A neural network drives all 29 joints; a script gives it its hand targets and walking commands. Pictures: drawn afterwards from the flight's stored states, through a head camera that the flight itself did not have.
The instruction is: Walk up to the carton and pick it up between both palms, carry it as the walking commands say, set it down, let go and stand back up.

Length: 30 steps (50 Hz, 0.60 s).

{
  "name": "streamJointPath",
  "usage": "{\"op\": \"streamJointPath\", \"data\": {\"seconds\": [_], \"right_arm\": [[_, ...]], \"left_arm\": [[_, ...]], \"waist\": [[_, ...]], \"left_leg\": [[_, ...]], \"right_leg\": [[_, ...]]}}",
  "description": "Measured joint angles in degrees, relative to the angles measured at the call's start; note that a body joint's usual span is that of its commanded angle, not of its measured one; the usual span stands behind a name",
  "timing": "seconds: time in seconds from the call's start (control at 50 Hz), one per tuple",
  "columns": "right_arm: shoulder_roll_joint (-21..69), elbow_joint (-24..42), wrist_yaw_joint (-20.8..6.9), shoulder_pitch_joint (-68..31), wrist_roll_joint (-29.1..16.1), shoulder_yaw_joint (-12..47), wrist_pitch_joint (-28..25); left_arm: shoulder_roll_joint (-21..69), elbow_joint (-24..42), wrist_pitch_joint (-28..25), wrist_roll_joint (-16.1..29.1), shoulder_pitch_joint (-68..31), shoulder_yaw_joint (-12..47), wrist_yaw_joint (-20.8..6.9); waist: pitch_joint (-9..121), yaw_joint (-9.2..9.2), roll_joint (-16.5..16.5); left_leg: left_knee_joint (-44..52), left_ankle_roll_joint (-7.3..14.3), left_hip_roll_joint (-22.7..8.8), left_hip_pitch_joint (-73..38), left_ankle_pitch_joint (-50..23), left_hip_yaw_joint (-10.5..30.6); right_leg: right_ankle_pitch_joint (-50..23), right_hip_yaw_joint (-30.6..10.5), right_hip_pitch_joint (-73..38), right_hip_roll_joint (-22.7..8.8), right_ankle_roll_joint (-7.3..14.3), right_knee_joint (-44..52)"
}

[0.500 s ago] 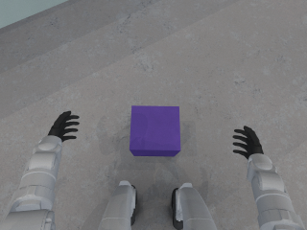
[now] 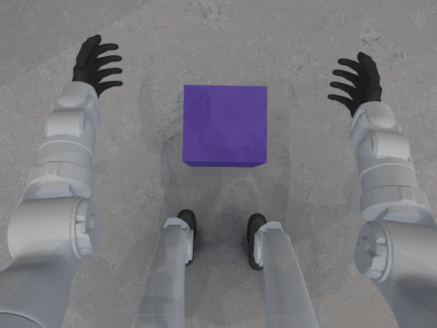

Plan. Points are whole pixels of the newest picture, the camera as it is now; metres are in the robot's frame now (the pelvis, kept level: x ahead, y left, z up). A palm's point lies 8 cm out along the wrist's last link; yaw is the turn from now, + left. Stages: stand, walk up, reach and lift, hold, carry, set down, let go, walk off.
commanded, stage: reach and lift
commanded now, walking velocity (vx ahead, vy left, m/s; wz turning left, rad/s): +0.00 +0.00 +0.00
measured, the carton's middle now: (223, 131) +0.50 +0.00 -0.54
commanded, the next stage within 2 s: none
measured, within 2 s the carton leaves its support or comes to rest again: neither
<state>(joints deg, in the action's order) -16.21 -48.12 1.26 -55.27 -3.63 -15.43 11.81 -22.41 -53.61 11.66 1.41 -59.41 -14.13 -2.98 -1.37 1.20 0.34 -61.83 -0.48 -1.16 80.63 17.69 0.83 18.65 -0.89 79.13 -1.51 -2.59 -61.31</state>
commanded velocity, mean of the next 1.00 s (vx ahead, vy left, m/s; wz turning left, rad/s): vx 0.00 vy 0.00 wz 0.00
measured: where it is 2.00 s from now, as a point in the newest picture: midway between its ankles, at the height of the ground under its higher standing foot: (221, 249)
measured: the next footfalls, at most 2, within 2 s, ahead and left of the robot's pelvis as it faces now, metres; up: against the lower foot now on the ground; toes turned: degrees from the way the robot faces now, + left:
none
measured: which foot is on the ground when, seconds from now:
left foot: down 0.00-1.00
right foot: down 0.00-1.00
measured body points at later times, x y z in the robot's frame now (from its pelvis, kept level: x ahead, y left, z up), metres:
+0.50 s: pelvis +0.01 +0.00 -0.03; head +0.33 +0.00 +0.28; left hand +0.54 +0.23 -0.15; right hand +0.53 -0.22 -0.16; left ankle +0.08 +0.12 -0.63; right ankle +0.07 -0.15 -0.63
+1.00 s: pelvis -0.02 +0.00 -0.19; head +0.33 +0.01 +0.10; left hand +0.54 +0.22 -0.32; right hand +0.53 -0.21 -0.32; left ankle +0.08 +0.12 -0.63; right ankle +0.07 -0.15 -0.63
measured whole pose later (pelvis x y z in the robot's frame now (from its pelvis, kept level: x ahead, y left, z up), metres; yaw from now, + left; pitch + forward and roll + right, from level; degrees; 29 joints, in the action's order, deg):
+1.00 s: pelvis -0.02 +0.00 -0.19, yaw -2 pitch +50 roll -2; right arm -18.5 -50.9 4.7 -71.5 -7.0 -14.7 10.0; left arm -24.6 -56.2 9.4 5.1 -74.9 -13.2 0.2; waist -0.8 0.4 0.2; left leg -102.8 -1.9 0.4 123.6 28.7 3.5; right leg 30.0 -2.2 121.8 1.0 -3.4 -102.3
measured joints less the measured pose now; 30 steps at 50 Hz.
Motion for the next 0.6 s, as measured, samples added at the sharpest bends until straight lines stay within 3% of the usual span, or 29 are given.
{"op": "streamJointPath", "data": {"seconds": [0.18,0.38,0.6], "right_arm": [[-0.34,-0.71,-0.04,-7.93,0.92,-2.11,-1.93],[1.85,3.43,-1.16,-5.36,3.04,-4.83,-2.85],[1.33,-1.13,-0.08,-10.12,3.46,-5.52,-2.25]], "left_arm": [[-0.01,-1.28,-1.94,-0.41,-8.09,-2.70,-0.07],[1.82,3.18,-2.90,-3.01,-5.22,-5.81,-2.02],[0.52,-1.42,-2.61,-2.57,-9.56,-5.83,-1.71]], "waist": [[2.38,-0.27,-0.25],[5.77,-0.27,-0.33],[6.78,-0.82,0.00]], "left_leg": [[-0.29,0.01,0.35,7.88,-0.22,0.06],[0.56,-0.35,0.44,12.51,-0.64,0.53],[-12.79,-0.92,0.59,23.75,3.54,1.32]], "right_leg": [[-0.11,-0.51,8.05,0.12,-0.13,-0.54],[-0.59,-0.75,12.85,0.56,0.04,0.21],[3.70,-0.88,24.05,1.22,0.10,-13.23]]}}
